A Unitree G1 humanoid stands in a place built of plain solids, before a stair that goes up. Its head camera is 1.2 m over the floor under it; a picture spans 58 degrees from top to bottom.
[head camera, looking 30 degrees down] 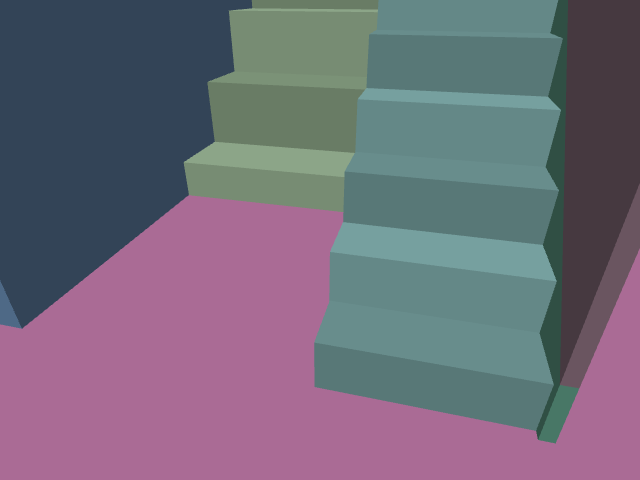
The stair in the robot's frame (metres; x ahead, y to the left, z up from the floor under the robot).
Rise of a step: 0.21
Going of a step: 0.23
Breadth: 0.72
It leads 14 degrees to the right of straight ahead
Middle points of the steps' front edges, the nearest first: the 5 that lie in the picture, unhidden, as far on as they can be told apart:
0.96 -0.33 0.21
1.18 -0.38 0.42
1.41 -0.44 0.63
1.63 -0.49 0.84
1.85 -0.55 1.05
